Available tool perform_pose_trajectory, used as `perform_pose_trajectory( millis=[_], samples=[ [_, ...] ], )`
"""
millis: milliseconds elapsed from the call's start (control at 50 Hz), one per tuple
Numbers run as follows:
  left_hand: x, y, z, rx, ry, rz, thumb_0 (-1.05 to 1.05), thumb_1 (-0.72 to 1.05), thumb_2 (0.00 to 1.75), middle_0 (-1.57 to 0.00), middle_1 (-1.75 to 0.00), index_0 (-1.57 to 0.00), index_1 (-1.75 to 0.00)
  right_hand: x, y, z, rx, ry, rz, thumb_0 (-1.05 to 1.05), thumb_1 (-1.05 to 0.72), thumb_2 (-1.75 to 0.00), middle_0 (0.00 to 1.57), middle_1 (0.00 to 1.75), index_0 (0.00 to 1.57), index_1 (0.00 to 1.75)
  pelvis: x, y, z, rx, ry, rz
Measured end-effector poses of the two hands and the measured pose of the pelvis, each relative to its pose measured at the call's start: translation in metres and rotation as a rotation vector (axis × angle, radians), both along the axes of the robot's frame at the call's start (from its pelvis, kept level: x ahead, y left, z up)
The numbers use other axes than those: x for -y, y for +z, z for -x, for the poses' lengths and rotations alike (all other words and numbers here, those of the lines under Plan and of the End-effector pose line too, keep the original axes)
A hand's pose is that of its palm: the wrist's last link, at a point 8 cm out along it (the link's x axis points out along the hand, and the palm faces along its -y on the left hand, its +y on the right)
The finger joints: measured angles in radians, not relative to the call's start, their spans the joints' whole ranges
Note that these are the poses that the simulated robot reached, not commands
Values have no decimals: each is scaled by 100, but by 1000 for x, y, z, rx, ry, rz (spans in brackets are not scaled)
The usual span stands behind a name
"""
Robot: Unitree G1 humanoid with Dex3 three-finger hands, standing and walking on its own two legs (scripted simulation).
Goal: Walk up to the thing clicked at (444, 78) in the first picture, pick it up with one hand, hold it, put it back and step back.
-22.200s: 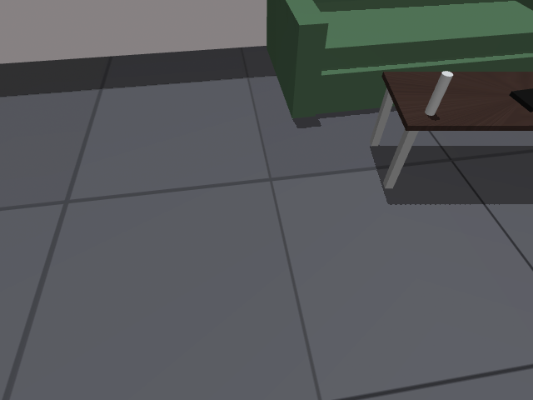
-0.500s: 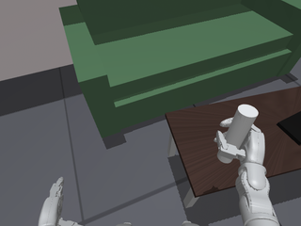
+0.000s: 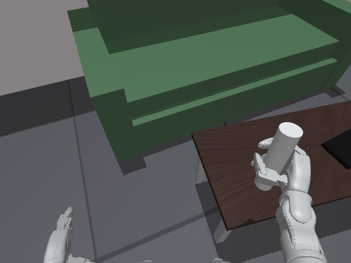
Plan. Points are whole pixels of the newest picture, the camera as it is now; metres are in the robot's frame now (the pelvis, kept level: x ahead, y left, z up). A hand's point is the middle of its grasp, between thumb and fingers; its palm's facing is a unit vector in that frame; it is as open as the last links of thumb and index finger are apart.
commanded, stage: hold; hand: right
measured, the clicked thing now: (275, 160) +0.32 -0.19 +0.07
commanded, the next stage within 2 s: crouch in 0.68 s
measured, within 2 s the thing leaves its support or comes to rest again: neither
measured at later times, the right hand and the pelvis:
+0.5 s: hand (264, 165) +0.32 -0.17 +0.05, palm faces +0.22 +0.98 -0.01, open 5.8 cm; pelvis +0.00 +0.00 +0.00, yaw +0 degrees
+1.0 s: hand (263, 167) +0.32 -0.17 +0.03, palm faces +0.24 +0.97 +0.00, open 5.8 cm; pelvis +0.00 +0.00 +0.00, yaw +0 degrees
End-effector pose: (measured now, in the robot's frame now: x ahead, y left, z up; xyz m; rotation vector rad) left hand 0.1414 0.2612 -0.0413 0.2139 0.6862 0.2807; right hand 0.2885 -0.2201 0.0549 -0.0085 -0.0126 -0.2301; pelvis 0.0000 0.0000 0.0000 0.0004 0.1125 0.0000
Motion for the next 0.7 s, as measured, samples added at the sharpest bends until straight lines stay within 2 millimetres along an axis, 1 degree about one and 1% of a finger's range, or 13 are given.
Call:
perform_pose_trajectory(
  millis=[100,200,400,700],
  samples=[
    [3,-2,1,-5,-4,10,-1,-52,5,-7,-6,-7,-7,-2,0,0,-3,11,-1,-2,-14,-117,110,113,92,115,0,0,1,-1,0,0],
    [2,0,3,0,1,8,-1,-52,5,-7,-6,-7,-7,-4,-1,2,-11,12,-5,-2,-14,-117,110,113,92,115,1,0,2,3,1,0],
    [1,-2,6,-7,5,3,-1,-52,5,-7,-6,-7,-7,-1,-1,4,-6,6,1,-2,-14,-117,110,113,92,115,1,0,4,3,2,-1],
    [2,-2,4,-3,3,6,-1,-52,5,-7,-6,-7,-6,-2,-1,2,-6,5,-3,-2,-14,-117,110,114,92,115,1,0,3,1,2,0]
  ],
)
